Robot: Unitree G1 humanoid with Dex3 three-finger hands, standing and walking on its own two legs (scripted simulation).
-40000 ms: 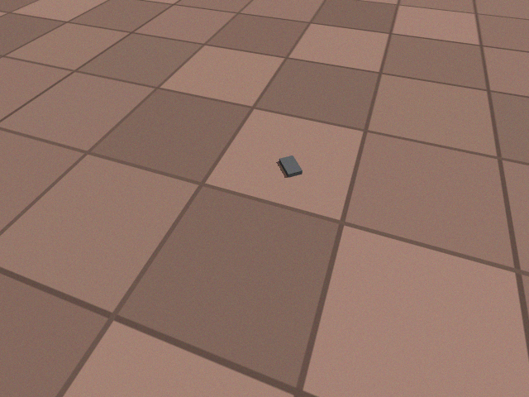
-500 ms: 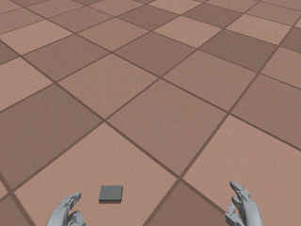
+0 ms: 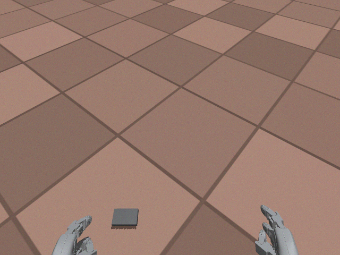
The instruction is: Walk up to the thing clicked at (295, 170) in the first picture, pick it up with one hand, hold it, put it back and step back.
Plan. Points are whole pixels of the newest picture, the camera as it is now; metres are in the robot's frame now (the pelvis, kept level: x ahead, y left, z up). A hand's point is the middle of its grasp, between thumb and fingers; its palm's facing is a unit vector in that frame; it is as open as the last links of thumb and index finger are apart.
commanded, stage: home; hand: left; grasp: from above
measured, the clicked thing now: (125, 217) +0.45 +0.24 -0.70
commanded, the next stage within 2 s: stand in 0.48 s
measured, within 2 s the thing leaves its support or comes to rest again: neither
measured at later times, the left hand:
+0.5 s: hand out of the picture +0.16 +0.17 -0.05, palm faces +0.03 -0.98 -0.19, open 7.4 cm
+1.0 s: hand out of the picture +0.08 +0.24 -0.10, palm faces +0.03 -0.95 -0.32, open 7.4 cm
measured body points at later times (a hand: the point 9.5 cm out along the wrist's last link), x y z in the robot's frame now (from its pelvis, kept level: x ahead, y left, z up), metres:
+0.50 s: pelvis +0.00 +0.00 +0.00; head +0.02 +0.00 +0.45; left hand +0.16 +0.23 -0.03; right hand +0.16 -0.25 -0.06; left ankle +0.00 +0.11 -0.68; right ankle +0.00 -0.13 -0.68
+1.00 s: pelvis -0.01 +0.01 +0.05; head -0.01 +0.01 +0.50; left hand +0.08 +0.29 -0.08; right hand +0.08 -0.27 -0.08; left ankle +0.00 +0.11 -0.68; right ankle +0.00 -0.13 -0.68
